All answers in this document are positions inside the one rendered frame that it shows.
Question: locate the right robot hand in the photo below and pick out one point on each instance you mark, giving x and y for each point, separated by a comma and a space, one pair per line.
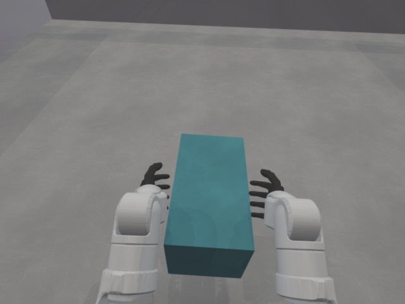
275, 185

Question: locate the carton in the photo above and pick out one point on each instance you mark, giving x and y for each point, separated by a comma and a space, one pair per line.
209, 226

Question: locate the left robot hand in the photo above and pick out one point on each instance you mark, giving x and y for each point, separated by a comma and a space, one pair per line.
150, 177

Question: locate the robot left forearm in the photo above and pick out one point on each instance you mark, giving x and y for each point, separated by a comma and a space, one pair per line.
132, 271

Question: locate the robot right forearm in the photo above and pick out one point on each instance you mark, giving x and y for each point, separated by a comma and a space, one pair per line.
302, 276

